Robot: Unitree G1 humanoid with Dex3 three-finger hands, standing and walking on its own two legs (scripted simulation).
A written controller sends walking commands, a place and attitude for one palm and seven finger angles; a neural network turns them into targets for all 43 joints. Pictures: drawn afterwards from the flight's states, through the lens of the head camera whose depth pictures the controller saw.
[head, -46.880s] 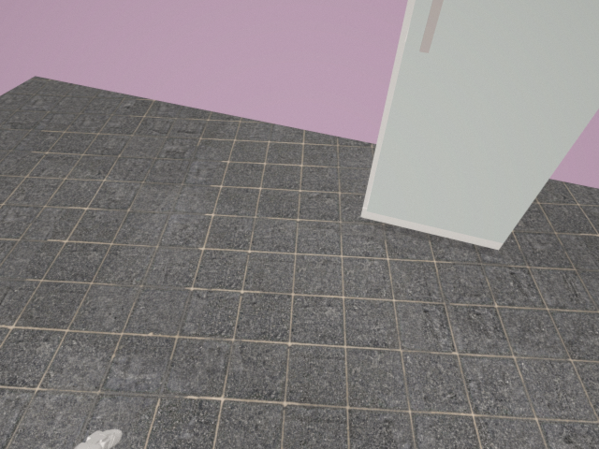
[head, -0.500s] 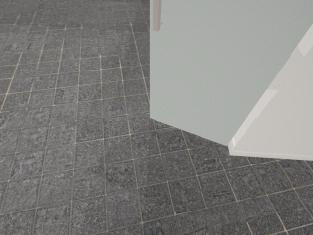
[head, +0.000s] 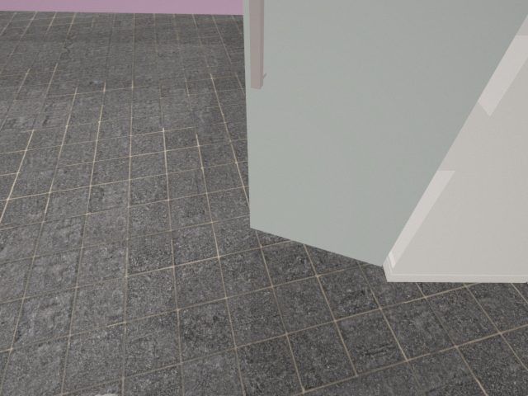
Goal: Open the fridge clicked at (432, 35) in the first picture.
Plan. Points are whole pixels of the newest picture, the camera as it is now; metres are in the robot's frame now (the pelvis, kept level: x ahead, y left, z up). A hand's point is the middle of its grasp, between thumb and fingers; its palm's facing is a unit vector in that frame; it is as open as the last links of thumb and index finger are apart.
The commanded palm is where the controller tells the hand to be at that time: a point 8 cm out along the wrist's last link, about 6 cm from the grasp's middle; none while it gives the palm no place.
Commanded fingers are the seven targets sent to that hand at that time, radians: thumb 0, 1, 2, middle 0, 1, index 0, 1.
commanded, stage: let the arm hang, fingers relaxed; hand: left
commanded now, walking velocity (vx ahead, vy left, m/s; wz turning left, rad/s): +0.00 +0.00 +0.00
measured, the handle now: (260, 1) +0.85 +0.05 +0.24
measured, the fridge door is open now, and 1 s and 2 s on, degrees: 71 71 71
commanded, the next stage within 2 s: look to check the result in 0.12 s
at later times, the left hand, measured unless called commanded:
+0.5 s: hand out of the picture +0.09 +0.24 -0.16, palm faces -0.04 -0.94 -0.33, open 7.4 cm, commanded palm none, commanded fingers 0.00 0.90 0.90 -0.20 -0.30 -0.20 -0.30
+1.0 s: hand out of the picture +0.12 +0.23 -0.15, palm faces -0.04 -0.94 -0.33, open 7.4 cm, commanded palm none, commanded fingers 0.00 0.90 0.90 -0.20 -0.30 -0.20 -0.30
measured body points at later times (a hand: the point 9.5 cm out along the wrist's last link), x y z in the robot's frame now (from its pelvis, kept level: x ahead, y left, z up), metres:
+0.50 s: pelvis +0.02 +0.00 +0.00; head +0.04 -0.01 +0.45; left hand +0.09 +0.29 -0.13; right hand +0.08 -0.30 -0.14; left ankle -0.01 +0.10 -0.75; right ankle +0.01 -0.12 -0.75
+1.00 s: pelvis +0.03 -0.02 +0.00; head +0.04 -0.02 +0.45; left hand +0.13 +0.27 -0.13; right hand +0.09 -0.31 -0.14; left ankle -0.01 +0.10 -0.75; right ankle +0.01 -0.12 -0.75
